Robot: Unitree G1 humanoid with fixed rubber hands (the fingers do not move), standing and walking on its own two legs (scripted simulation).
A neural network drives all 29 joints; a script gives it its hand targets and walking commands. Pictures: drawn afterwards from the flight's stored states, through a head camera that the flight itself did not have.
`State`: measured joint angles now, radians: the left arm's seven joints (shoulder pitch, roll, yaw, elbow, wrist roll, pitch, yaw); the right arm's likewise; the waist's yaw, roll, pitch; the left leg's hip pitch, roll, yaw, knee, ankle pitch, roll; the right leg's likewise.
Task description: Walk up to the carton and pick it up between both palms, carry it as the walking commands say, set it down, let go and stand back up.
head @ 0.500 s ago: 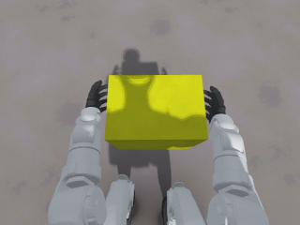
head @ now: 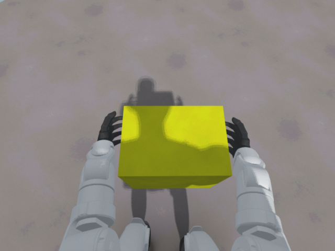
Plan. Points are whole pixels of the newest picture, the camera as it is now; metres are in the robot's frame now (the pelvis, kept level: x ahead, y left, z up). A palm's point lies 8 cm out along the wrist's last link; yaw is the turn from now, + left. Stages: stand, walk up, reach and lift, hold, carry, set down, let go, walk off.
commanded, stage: reach and lift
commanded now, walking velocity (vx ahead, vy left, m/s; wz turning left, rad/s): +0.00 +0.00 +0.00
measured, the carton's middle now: (172, 152) +0.38 +0.00 -0.11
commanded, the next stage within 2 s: none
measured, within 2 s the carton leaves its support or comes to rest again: neither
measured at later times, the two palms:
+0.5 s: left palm (96, 137) +0.36 +0.17 +0.04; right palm (254, 146) +0.35 -0.16 +0.04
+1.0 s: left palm (82, 132) +0.34 +0.17 +0.11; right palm (271, 145) +0.33 -0.16 +0.11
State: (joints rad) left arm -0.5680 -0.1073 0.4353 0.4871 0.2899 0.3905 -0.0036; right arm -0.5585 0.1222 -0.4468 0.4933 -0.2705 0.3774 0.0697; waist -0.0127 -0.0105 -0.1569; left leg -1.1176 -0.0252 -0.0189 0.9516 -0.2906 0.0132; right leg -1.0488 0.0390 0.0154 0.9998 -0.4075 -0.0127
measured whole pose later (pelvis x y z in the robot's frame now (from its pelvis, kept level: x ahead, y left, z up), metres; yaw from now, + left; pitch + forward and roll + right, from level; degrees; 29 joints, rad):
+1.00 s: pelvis +0.03 +0.01 +0.08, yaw -1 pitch -1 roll +0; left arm -0.32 -0.13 0.32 0.32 0.28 0.60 -0.01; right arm -0.31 0.15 -0.33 0.32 -0.28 0.58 0.08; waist 0.00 -0.02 -0.02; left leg -0.25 -0.02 0.00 0.40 -0.14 0.02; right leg -0.18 0.03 0.06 0.43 -0.23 -0.01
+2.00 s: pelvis +0.04 +0.00 +0.08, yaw -1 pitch -6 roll +0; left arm -0.19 -0.14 0.23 0.13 0.27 0.74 -0.01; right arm -0.19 0.14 -0.22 0.13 -0.26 0.73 0.07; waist -0.01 -0.02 0.03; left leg -0.07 -0.02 0.00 0.30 -0.13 0.02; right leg 0.00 0.03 0.06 0.32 -0.21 -0.01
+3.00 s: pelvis +0.04 +0.00 +0.08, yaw -1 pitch -7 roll +0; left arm -0.19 -0.14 0.23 0.13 0.28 0.74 -0.02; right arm -0.18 0.14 -0.22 0.14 -0.26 0.73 0.07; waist 0.00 -0.02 0.04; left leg -0.06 -0.03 -0.01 0.31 -0.13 0.02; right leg 0.01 0.02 0.06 0.32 -0.21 -0.01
